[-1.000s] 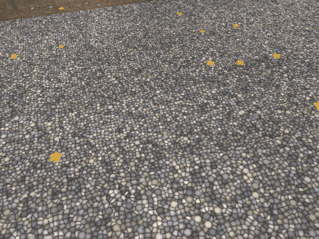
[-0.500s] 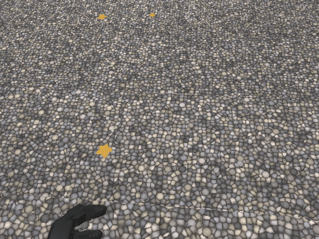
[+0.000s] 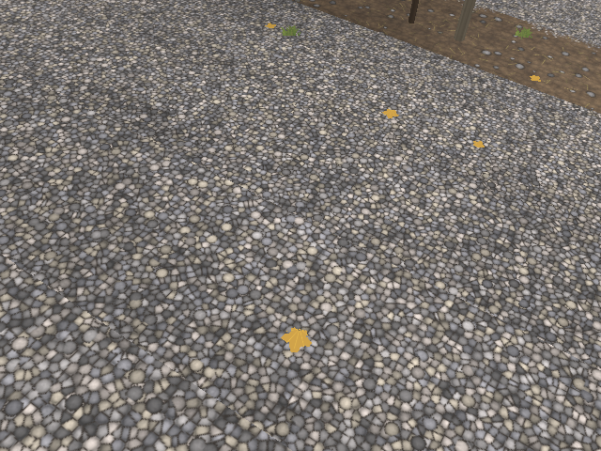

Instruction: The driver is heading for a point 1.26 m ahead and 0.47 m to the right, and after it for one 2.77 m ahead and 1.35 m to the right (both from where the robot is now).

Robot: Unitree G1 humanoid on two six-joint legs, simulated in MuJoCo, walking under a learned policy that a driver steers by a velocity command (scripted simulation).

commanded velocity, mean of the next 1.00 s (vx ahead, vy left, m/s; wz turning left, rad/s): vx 0.01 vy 0.00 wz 0.06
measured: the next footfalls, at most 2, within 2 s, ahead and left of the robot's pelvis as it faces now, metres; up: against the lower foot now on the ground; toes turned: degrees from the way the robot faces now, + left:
right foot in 0.18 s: +0.03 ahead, -0.12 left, +0.00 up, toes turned +1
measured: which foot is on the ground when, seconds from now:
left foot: down 0.00-1.00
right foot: up 0.00-0.16, down 0.18-1.00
